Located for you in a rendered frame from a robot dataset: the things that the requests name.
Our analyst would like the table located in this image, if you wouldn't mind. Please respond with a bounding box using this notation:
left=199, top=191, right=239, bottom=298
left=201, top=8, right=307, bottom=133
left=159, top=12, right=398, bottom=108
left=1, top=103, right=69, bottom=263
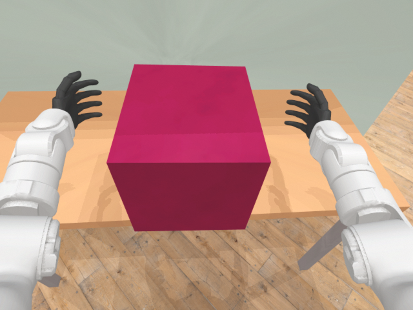
left=0, top=89, right=410, bottom=287

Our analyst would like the robot left hand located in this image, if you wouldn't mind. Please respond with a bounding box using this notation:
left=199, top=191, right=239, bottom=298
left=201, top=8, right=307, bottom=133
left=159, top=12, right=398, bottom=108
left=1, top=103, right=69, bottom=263
left=52, top=71, right=102, bottom=129

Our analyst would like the robot right upper arm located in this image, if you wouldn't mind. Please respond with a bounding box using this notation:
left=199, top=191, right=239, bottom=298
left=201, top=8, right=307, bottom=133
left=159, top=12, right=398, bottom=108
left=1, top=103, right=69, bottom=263
left=341, top=218, right=413, bottom=310

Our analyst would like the robot right hand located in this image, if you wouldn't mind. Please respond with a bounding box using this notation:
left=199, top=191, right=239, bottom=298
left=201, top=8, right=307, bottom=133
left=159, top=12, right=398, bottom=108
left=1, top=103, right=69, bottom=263
left=285, top=83, right=331, bottom=139

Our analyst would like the robot left forearm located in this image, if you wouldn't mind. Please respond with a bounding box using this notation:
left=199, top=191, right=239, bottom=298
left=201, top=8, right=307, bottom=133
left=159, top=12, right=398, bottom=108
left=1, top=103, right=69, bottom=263
left=0, top=108, right=75, bottom=217

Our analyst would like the robot right forearm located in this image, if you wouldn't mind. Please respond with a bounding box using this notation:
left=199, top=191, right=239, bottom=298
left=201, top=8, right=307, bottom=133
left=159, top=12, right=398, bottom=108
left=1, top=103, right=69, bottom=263
left=309, top=120, right=413, bottom=231

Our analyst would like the carton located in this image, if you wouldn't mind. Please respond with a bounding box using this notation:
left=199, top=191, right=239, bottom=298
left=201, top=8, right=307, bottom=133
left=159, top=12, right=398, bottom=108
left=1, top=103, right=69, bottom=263
left=106, top=64, right=271, bottom=231

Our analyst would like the robot left upper arm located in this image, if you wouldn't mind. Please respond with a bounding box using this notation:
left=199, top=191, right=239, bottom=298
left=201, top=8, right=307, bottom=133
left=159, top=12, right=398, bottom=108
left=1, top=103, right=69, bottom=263
left=0, top=215, right=61, bottom=310

